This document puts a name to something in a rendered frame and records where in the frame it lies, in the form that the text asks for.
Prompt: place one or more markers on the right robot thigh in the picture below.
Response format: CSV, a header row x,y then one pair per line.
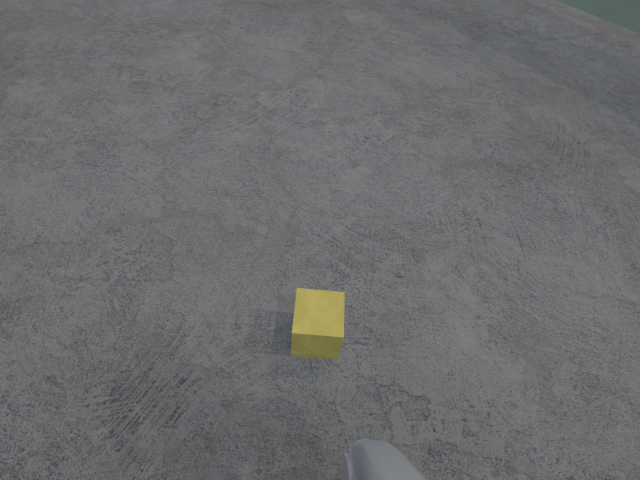
x,y
378,460

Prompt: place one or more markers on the carton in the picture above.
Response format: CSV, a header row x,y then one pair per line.
x,y
318,323

